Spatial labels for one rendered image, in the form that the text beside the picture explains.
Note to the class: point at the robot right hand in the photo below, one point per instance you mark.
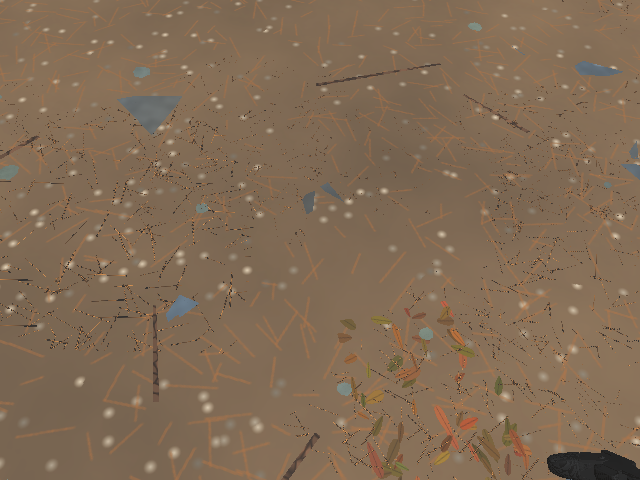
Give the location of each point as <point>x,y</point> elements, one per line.
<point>593,466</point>

